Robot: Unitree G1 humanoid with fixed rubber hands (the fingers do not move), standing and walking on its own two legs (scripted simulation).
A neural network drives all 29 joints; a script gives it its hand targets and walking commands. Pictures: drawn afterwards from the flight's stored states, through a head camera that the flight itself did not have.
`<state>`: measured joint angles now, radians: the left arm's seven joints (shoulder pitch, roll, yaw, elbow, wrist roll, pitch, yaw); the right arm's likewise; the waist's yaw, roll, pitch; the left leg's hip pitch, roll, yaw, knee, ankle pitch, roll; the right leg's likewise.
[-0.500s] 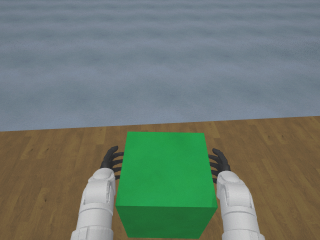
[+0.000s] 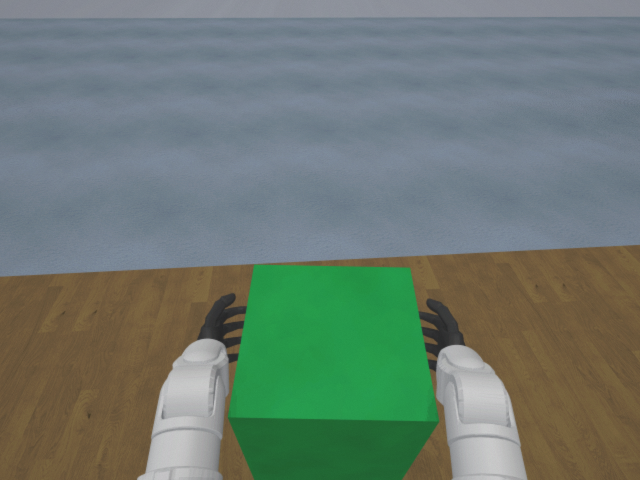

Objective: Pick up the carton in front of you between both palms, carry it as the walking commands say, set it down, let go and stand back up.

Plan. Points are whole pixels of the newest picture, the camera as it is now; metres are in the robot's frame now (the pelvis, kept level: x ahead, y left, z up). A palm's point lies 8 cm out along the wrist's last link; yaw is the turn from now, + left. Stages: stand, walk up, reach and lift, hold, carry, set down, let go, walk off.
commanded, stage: hold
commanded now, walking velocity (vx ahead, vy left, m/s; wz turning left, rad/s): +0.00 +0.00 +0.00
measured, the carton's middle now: (329, 378) +0.29 +0.00 -0.02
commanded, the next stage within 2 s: carry in 0.28 s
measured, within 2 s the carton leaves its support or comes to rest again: neither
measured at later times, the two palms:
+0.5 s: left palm (207, 329) +0.30 +0.16 +0.06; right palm (441, 332) +0.30 -0.14 +0.07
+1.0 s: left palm (227, 215) +0.52 +0.17 +0.08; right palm (408, 224) +0.51 -0.13 +0.08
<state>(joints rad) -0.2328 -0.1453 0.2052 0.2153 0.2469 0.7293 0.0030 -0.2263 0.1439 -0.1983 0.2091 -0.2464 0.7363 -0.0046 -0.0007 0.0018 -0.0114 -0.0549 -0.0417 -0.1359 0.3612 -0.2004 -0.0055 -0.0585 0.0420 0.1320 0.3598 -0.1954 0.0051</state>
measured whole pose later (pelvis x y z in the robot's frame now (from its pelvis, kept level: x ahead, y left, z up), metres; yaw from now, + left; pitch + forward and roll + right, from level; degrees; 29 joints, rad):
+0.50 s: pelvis +0.02 +0.01 -0.01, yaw +1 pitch +1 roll +0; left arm -0.24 -0.14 0.16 0.06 0.20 0.88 0.04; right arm -0.23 0.13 -0.18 0.06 -0.18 0.87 -0.03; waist 0.00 -0.01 -0.16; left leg -0.27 0.01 -0.01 0.57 -0.34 -0.01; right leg -0.27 -0.02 0.03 0.57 -0.34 0.01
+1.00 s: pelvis +0.25 +0.03 -0.01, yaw -1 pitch +6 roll -1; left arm -0.18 -0.14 0.14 -0.34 0.09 1.23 0.10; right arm -0.17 0.14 -0.11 -0.33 -0.10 1.23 -0.10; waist -0.02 0.02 -0.14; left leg -0.17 0.02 0.18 0.39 -0.33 0.04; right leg -0.51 -0.06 -0.11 1.01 -0.41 0.00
